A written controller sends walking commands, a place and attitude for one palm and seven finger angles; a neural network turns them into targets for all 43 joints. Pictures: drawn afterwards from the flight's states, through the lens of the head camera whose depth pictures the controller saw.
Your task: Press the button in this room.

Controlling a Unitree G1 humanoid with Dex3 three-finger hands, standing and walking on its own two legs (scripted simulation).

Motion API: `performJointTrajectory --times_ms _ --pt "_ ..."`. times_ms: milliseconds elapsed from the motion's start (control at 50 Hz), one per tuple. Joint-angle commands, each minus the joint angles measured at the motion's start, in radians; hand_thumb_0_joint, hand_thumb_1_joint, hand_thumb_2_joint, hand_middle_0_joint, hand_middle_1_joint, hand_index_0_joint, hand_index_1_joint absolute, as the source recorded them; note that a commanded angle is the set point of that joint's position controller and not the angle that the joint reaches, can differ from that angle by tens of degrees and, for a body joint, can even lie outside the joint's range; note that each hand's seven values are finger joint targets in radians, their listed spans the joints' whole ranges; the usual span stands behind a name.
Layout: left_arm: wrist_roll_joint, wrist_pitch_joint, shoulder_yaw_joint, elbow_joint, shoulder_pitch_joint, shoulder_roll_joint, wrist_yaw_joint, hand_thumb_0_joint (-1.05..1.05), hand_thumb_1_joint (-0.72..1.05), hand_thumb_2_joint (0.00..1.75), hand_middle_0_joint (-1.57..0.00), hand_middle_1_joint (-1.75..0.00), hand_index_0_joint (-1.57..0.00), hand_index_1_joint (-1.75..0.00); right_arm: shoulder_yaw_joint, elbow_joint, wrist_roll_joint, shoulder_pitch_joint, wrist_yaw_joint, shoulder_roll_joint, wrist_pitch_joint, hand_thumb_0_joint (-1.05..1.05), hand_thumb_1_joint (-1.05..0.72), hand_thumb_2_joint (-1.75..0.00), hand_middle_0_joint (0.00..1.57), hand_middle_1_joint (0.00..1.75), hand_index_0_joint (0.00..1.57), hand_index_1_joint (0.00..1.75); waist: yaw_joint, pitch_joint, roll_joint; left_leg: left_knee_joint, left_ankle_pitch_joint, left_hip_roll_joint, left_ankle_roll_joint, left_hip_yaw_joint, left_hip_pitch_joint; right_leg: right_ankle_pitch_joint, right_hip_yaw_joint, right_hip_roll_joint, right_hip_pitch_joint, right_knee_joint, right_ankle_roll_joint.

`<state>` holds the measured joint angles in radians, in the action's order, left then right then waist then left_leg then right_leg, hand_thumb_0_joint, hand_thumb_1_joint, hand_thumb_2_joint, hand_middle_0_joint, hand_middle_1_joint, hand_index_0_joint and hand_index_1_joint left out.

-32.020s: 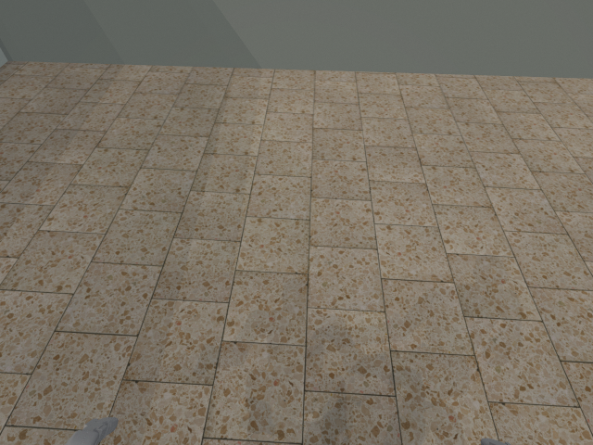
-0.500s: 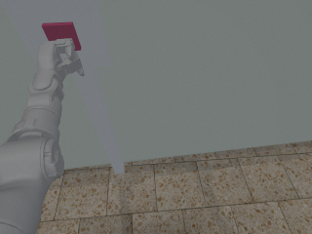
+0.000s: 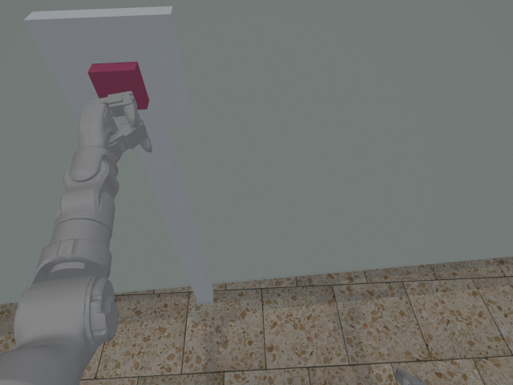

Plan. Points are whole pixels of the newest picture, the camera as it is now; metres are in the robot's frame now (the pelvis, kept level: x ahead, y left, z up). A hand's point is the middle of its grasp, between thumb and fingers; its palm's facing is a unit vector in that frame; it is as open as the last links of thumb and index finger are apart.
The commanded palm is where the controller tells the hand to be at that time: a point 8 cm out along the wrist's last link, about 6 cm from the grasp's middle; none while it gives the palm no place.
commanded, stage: pull the fist back off the button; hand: left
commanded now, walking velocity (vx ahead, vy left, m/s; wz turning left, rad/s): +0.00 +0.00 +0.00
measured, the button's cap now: (121, 86) +0.50 +0.22 +0.22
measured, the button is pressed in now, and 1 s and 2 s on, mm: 0 0 0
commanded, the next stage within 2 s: draw the hand back to the body in 0.54 s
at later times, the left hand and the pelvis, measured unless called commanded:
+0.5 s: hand (122, 164) +0.36 +0.18 +0.19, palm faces +0.11 -0.99 +0.01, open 3.1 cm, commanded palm +0.34 +0.23 +0.19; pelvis +0.02 +0.00 +0.00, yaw +2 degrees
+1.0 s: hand (101, 203) +0.30 +0.20 +0.18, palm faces +0.13 -0.99 -0.02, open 3.1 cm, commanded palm +0.27 +0.24 +0.18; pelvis +0.00 +0.00 +0.00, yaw +1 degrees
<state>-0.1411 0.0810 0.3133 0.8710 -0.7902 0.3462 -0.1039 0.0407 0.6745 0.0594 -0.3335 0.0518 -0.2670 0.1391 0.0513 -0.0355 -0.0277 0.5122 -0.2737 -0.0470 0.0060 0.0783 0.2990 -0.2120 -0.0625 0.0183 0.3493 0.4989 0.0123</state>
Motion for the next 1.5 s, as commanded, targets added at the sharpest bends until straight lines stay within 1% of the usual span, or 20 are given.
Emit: performJointTrajectory --times_ms 0,80,260,360,420,600,660,740,760,820,860,920,960,1020,1120,1140,1180,1240,1340,1480 --pt "-0.023 0.026 0.019 -0.388 -0.41 0.21 0.0 0.0 0.9 0.9 -1.3 -1.5 -1.3 -1.5 -0.055 -0.156 0.005 0.065 0.013 -0.127 0.044 0.0 -0.9 -0.9 0.2 0.3 0.2 0.3 -0.039 -0.331 0.0 -0.076 0.201 0.035 -0.04 -0.046 -0.115 0.229 0.036 -0.016 -0.207 -0.051 0.015" --pt "-0.049 -0.036 0.053 -0.493 -0.241 0.2 -0.01 0.0 0.9 0.9 -1.3 -1.5 -1.3 -1.5 -0.053 -0.183 0.008 0.11 0.014 -0.12 0.027 0.0 -0.9 -0.9 0.2 0.3 0.2 0.3 -0.068 -0.34 0.063 -0.078 0.29 0.033 -0.042 -0.03 -0.125 0.346 0.034 -0.011 -0.281 -0.043 0.011" --pt "-0.067 -0.189 -0.064 -0.846 -0.098 0.06 -0.024 0.0 0.9 0.9 -1.3 -1.5 -1.3 -1.5 -0.047 -0.226 0.018 0.211 0.013 -0.094 -0.003 0.0 -0.9 -0.9 0.2 0.3 0.2 0.3 -0.065 -0.301 -0.018 -0.06 0.401 0.042 -0.038 -0.031 -0.215 0.434 0.014 -0.009 -0.273 -0.038 0.011" --pt "-0.074 -0.236 -0.062 -0.948 -0.032 0.06 -0.002 0.0 0.9 0.9 -1.3 -1.5 -1.3 -1.5 -0.039 -0.222 0.009 0.245 0.023 -0.089 -0.009 0.0 -0.9 -0.9 0.2 0.3 0.2 0.3 -0.066 -0.269 0.045 -0.066 0.363 0.046 -0.036 -0.049 -0.218 0.389 0.002 -0.014 -0.267 -0.047 0.008" --pt "-0.069 -0.265 -0.088 -0.996 0.017 0.025 0.011 0.0 0.9 0.9 -1.3 -1.5 -1.3 -1.5 -0.031 -0.227 0.006 0.275 0.025 -0.078 -0.013 0.0 -0.9 -0.9 0.2 0.3 0.2 0.3 -0.073 -0.259 -0.002 -0.071 0.354 0.051 -0.031 -0.053 -0.228 0.369 0.0 -0.011 -0.258 -0.047 0.009" --pt "-0.061 -0.329 -0.096 -0.896 -0.081 0.036 0.041 0.0 0.9 0.9 -1.3 -1.5 -1.3 -1.5 -0.005 -0.209 0.002 0.306 0.049 -0.071 -0.05 0.0 -0.9 -0.9 0.2 0.3 0.2 0.3 -0.054 -0.18 0.018 -0.098 0.212 0.059 -0.031 -0.069 -0.184 0.201 0.008 -0.009 -0.22 -0.095 0.009" --pt "-0.065 -0.312 -0.034 -0.869 -0.004 0.088 0.042 0.0 0.9 0.9 -1.3 -1.5 -1.3 -1.5 -0.005 -0.213 -0.003 0.302 0.048 -0.075 -0.05 0.0 -0.9 -0.9 0.2 0.3 0.2 0.3 -0.08 -0.216 0.033 -0.104 0.212 0.056 -0.029 -0.074 -0.177 0.187 0.008 -0.011 -0.254 -0.094 0.014" --pt "-0.076 -0.273 -0.025 -0.966 0.104 0.077 0.016 0.0 0.9 0.9 -1.3 -1.5 -1.3 -1.5 -0.008 -0.241 -0.003 0.309 0.036 -0.069 -0.038 0.0 -0.9 -0.9 0.2 0.3 0.2 0.3 -0.101 -0.277 -0.007 -0.108 0.28 0.055 -0.026 -0.061 -0.196 0.282 0.009 -0.008 -0.314 -0.076 0.017" --pt "-0.079 -0.266 -0.008 -0.965 0.167 0.088 0.011 0.0 0.9 0.9 -1.3 -1.5 -1.3 -1.5 -0.011 -0.241 -0.002 0.308 0.032 -0.071 -0.037 0.0 -0.9 -0.9 0.2 0.3 0.2 0.3 -0.109 -0.279 0.024 -0.109 0.292 0.05 -0.025 -0.061 -0.188 0.287 0.004 -0.01 -0.327 -0.073 0.017" --pt "-0.088 -0.267 -0.039 -1.047 0.226 0.057 -0.004 0.0 0.9 0.9 -1.3 -1.5 -1.3 -1.5 -0.012 -0.253 0.006 0.322 0.027 -0.071 -0.03 0.0 -0.9 -0.9 0.2 0.3 0.2 0.3 -0.107 -0.225 0.001 -0.127 0.26 0.049 -0.023 -0.058 -0.174 0.256 0.002 -0.011 -0.304 -0.082 0.015" --pt "-0.095 -0.279 -0.028 -1.067 0.251 0.064 -0.002 0.0 0.9 0.9 -1.3 -1.5 -1.3 -1.5 -0.014 -0.25 0.008 0.329 0.029 -0.074 -0.023 0.0 -0.9 -0.9 0.2 0.3 0.2 0.3 -0.103 -0.175 0.046 -0.138 0.204 0.045 -0.027 -0.062 -0.158 0.182 0.001 -0.016 -0.278 -0.104 0.01" --pt "-0.096 -0.295 -0.025 -1.125 0.234 0.077 0.008 0.0 0.9 0.9 -1.3 -1.5 -1.3 -1.5 -0.012 -0.25 0.009 0.337 0.039 -0.075 -0.01 0.0 -0.9 -0.9 0.2 0.3 0.2 0.3 -0.096 -0.127 0.001 -0.155 0.118 0.049 -0.027 -0.068 -0.159 0.064 0.006 -0.018 -0.232 -0.13 0.008" --pt "-0.096 -0.288 -0.025 -1.182 0.243 0.08 0.015 0.0 0.9 0.9 -1.3 -1.5 -1.3 -1.5 -0.013 -0.25 0.006 0.341 0.042 -0.075 0.003 0.0 -0.9 -0.9 0.2 0.3 0.2 0.3 -0.095 -0.136 0.02 -0.155 0.1 0.05 -0.031 -0.07 -0.169 0.03 0.009 -0.019 -0.232 -0.14 0.006" --pt "-0.096 -0.283 -0.016 -1.205 0.286 0.086 0.013 0.0 0.9 0.9 -1.3 -1.5 -1.3 -1.5 -0.01 -0.245 0.004 0.338 0.047 -0.07 0.02 0.0 -0.9 -0.9 0.2 0.3 0.2 0.3 -0.097 -0.139 -0.036 -0.16 0.077 0.055 -0.028 -0.068 -0.176 0.002 0.012 -0.017 -0.23 -0.145 0.006" --pt "-0.121 -0.298 0.001 -1.201 0.429 0.085 -0.024 0.0 0.9 0.9 -1.3 -1.5 -1.3 -1.5 -0.007 -0.24 0.006 0.332 0.049 -0.073 0.036 0.0 -0.9 -0.9 0.2 0.3 0.2 0.3 -0.102 -0.113 0.005 -0.156 0.062 0.056 -0.03 -0.065 -0.156 -0.011 0.016 -0.019 -0.234 -0.156 0.0" --pt "-0.007 -0.158 0.015 -1.317 0.492 0.173 0.091 0.0 0.9 0.9 -1.3 -1.5 -1.3 -1.5 -0.024 -0.233 -0.041 0.325 0.041 -0.06 0.052 0.0 -0.9 -0.9 0.2 0.3 0.2 0.3 -0.108 -0.015 -0.011 -0.16 0.058 0.058 -0.035 -0.049 -0.141 -0.034 0.038 -0.01 -0.203 -0.208 -0.003" --pt "0.007 -0.09 -0.038 -1.221 0.67 0.066 0.145 0.0 0.9 0.9 -1.3 -1.5 -1.3 -1.5 -0.02 -0.205 -0.048 0.32 0.027 -0.057 0.052 0.0 -0.9 -0.9 0.2 0.3 0.2 0.3 -0.103 0.045 0.043 -0.169 0.029 0.051 -0.033 -0.052 -0.118 -0.081 0.039 -0.004 -0.187 -0.222 -0.001" --pt "0.033 -0.02 -0.034 -1.294 0.698 0.086 0.178 0.0 0.9 0.9 -1.3 -1.5 -1.3 -1.5 -0.031 -0.205 -0.053 0.307 0.02 -0.055 0.034 0.0 -0.9 -0.9 0.2 0.3 0.2 0.3 -0.096 -0.018 0.018 -0.177 0.048 0.047 -0.034 -0.045 -0.159 -0.053 0.047 -0.004 -0.238 -0.219 -0.002" --pt "0.07 0.062 -0.025 -1.397 0.693 0.11 0.219 0.0 0.9 0.9 -1.3 -1.5 -1.3 -1.5 -0.04 -0.193 -0.062 0.305 0.025 -0.05 0.04 0.0 -0.9 -0.9 0.2 0.3 0.2 0.3 -0.091 -0.082 -0.052 -0.185 0.066 0.05 -0.035 -0.043 -0.22 -0.034 0.05 0.0 -0.271 -0.231 0.001" --pt "0.081 0.096 -0.016 -1.43 0.93 0.083 0.229 0.0 0.9 0.9 -1.3 -1.5 -1.3 -1.5 -0.047 -0.182 -0.071 0.303 0.024 -0.048 0.039 0.0 -0.9 -0.9 0.2 0.3 0.2 0.3 -0.106 -0.053 -0.026 -0.186 0.171 0.042 -0.032 -0.054 -0.22 0.084 0.035 -0.004 -0.309 -0.206 0.003"
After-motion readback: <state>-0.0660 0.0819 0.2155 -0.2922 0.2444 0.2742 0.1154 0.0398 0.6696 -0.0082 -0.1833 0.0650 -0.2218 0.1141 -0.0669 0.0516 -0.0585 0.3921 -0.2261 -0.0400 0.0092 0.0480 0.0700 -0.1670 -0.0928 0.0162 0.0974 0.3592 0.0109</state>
